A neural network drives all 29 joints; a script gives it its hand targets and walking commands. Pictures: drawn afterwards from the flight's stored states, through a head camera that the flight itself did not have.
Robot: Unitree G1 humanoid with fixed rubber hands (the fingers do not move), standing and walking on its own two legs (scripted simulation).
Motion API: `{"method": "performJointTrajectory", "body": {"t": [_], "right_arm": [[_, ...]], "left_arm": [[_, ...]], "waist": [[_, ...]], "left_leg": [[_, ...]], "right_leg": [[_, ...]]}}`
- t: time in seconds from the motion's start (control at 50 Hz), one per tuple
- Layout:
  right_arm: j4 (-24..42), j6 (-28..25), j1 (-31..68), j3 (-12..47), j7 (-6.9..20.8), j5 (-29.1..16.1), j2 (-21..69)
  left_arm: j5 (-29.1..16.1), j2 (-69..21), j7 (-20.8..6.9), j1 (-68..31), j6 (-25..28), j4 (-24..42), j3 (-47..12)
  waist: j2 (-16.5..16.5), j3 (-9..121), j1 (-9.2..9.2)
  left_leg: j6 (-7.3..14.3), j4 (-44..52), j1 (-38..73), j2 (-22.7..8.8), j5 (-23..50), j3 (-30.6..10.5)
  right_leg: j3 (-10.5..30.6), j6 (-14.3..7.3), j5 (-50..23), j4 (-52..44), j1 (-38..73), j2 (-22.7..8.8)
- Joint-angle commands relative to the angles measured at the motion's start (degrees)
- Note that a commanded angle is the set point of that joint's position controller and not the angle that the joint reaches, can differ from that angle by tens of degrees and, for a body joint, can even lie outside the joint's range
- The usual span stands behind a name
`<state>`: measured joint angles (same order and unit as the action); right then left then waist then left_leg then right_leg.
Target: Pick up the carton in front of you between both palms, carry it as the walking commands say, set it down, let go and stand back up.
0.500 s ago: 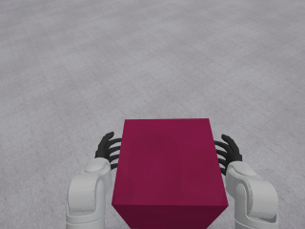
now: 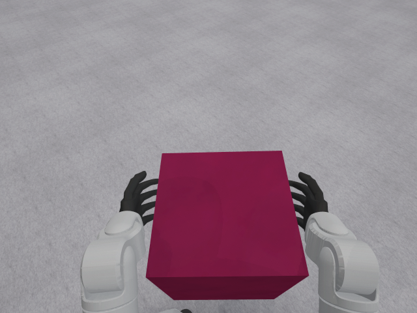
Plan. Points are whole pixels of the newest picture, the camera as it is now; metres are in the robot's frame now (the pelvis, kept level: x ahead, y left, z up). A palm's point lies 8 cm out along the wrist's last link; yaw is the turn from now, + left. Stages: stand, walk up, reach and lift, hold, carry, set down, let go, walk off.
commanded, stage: carry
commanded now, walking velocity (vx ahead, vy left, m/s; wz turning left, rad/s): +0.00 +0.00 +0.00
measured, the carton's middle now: (222, 232) +0.26 +0.00 +0.01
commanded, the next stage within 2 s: none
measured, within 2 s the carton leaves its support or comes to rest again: neither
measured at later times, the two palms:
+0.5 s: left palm (158, 139) +0.41 +0.13 +0.11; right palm (306, 142) +0.41 -0.17 +0.10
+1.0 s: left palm (159, 147) +0.40 +0.13 +0.10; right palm (306, 146) +0.41 -0.17 +0.10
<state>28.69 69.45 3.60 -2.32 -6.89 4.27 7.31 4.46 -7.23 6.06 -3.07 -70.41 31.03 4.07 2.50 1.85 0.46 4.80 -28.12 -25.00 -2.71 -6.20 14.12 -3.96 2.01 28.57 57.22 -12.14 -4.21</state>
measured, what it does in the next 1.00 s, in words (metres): walks ahead: right foot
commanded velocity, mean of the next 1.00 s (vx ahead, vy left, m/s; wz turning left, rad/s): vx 0.00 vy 0.00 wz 0.00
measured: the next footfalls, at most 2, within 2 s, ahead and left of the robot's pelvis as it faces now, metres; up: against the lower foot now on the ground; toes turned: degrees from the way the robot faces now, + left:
right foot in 0.26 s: +0.19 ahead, -0.15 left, +0.00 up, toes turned +8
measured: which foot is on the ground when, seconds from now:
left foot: down 0.00-1.00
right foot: up 0.00-0.24, down 0.26-1.00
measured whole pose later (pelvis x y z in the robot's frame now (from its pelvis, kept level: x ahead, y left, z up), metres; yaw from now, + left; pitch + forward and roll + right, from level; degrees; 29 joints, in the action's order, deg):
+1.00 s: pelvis +0.16 -0.03 +0.01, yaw +2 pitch +3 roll +0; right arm 23.8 69.4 2.1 -3.0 -6.0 6.0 7.3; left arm 5.9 -7.3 5.4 -1.9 -68.8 24.1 2.9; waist -0.3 7.4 -0.1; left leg -1.2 -29.0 -11.0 -4.7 -20.2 9.9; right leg -10.8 -0.6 16.2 29.9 -16.1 -3.7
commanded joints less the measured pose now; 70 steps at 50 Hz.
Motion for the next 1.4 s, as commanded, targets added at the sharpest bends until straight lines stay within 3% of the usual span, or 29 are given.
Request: {"method": "performJointTrajectory", "body": {"t": [0.0,0.02,0.04,0.12,0.16,0.2,0.24,0.26,0.28,0.3,0.36,0.48,0.66,0.8,0.94,1.08,1.38], "right_arm": [[6.4,-0.1,18.9,37.3,11.0,-20.7,49.7],[6.6,-0.5,20.4,37.8,11.4,-20.9,51.6],[7.1,-0.9,21.3,38.2,11.7,-21.2,52.5],[7.7,-1.6,19.6,38.4,12.3,-21.4,51.4],[7.6,-1.3,18.7,38.0,12.2,-20.9,49.9],[6.6,-0.7,18.3,37.5,12.0,-20.1,48.3],[4.6,0.1,18.1,36.7,11.7,-18.8,46.8],[3.1,0.5,17.8,36.3,11.5,-18.0,45.9],[3.6,1.1,19.4,36.7,11.3,-18.1,45.3],[3.6,1.5,20.7,36.7,11.2,-18.3,45.2],[3.3,1.7,23.6,38.0,11.0,-19.1,46.7],[2.8,1.2,23.7,38.5,10.7,-19.9,49.1],[3.8,0.3,22.1,38.2,10.8,-19.7,49.8],[3.8,0.4,21.6,38.0,10.8,-19.4,48.6],[-0.4,-0.8,21.3,37.5,12.0,-17.2,47.2],[-6.9,-5.8,24.7,35.5,13.6,-14.7,46.5],[-23.0,-21.0,27.8,27.2,15.9,-7.1,45.3]], "left_arm": [[-20.4,-49.5,-9.9,-21.2,0.2,4.9,-41.7],[-20.5,-51.5,-10.1,-22.2,0.7,4.8,-42.3],[-20.3,-53.1,-10.1,-22.3,1.3,4.5,-42.7],[-19.3,-53.5,-9.3,-20.0,2.4,5.0,-43.0],[-19.1,-52.1,-9.0,-20.0,2.0,5.7,-42.9],[-19.0,-50.5,-9.0,-19.7,1.2,5.2,-42.4],[-18.8,-48.5,-9.4,-20.0,0.1,3.9,-41.4],[-18.8,-46.8,-9.5,-20.2,-0.5,3.0,-40.5],[-18.5,-46.7,-9.7,-21.3,-0.6,1.3,-40.0],[-18.6,-46.9,-10.0,-20.7,-0.6,-0.6,-39.1],[-18.8,-47.8,-10.4,-21.1,-0.5,-2.2,-37.8],[-19.0,-49.8,-10.0,-21.2,0.1,-2.0,-37.7],[-19.7,-50.6,-10.0,-21.8,0.8,0.9,-39.6],[-19.3,-49.5,-10.0,-21.2,0.6,0.9,-39.6],[-17.1,-47.9,-11.1,-20.7,1.7,-3.4,-38.9],[-14.7,-47.1,-12.7,-24.4,6.7,-9.7,-37.1],[-6.7,-45.5,-14.7,-26.8,21.7,-26.0,-28.6]], "waist": [[-8.0,20.8,0.24],[-8.0,20.1,-0.32],[-8.5,20.3,-0.53],[-10.9,20.7,-0.38],[-12.2,20.6,-0.11],[-11.1,19.2,-0.46],[-8.9,17.4,-0.26],[-5.2,16.5,-0.18],[-0.4,15.0,0.05],[2.1,13.4,-0.23],[1.9,13.4,-0.27],[0.0,19.2,-0.33],[-2.6,19.9,-0.45],[-2.6,17.4,-0.5],[-2.6,14.2,-0.55],[-2.6,12.3,-0.63],[-2.5,14.3,-0.58]], "left_leg": [[4.3,10.3,30.6,-18.4,39.9,-17.9],[1.7,11.7,26.8,-15.9,35.3,-14.0],[0.7,12.5,24.7,-14.1,32.9,-11.3],[2.0,11.4,24.3,-13.3,28.9,-7.6],[2.1,10.2,23.4,-12.8,25.1,-6.9],[0.4,8.2,20.0,-11.0,17.3,-5.3],[-2.4,6.2,15.3,-9.2,7.8,-5.7],[-3.8,4.5,11.9,-8.4,0.4,-5.8],[-5.1,6.1,12.8,-6.5,-0.2,-7.4],[-5.4,5.9,14.5,-6.7,0.0,-7.6],[-5.9,1.8,15.6,-7.4,10.5,-7.9],[-6.7,-0.9,16.6,-6.6,15.2,-7.3],[-6.5,-1.5,17.7,-6.9,18.3,-7.3],[-6.0,-0.1,16.6,-7.4,13.8,-7.9],[-5.7,2.1,15.3,-7.6,8.4,-8.5],[-5.0,4.4,14.0,-7.4,0.8,-9.1],[-4.5,5.0,12.9,-7.2,-1.8,-9.6]], "right_leg": [[4.6,-1.5,-2.5,5.5,-15.9,-2.3],[3.8,-1.2,-5.1,-2.3,-12.4,-2.9],[1.8,-0.8,-6.3,-7.7,-8.9,-1.6],[-1.9,-0.1,-9.0,-22.0,-5.7,0.5],[-3.5,-0.1,-14.0,-25.6,-4.8,0.4],[-5.1,0.0,-24.4,-33.5,-0.5,-0.1],[-3.4,0.3,-29.9,-37.3,4.9,-3.9],[0.1,0.1,-36.6,-36.1,6.9,-8.3],[0.9,-1.4,-39.4,-32.9,4.1,-9.3],[1.1,-1.9,-37.0,-33.5,1.2,-8.8],[-0.2,-1.9,-46.5,-31.5,1.6,-7.3],[-0.7,-3.0,-56.0,-27.6,6.1,-7.1],[-1.5,-3.0,-52.0,-26.1,5.3,-6.1],[-1.5,-2.9,-44.3,-27.5,3.7,-5.9],[-1.1,-2.8,-36.9,-29.9,2.2,-5.9],[-0.5,-2.8,-29.1,-32.4,0.8,-5.9],[-0.5,-2.7,-26.4,-32.7,0.7,-5.9]]}}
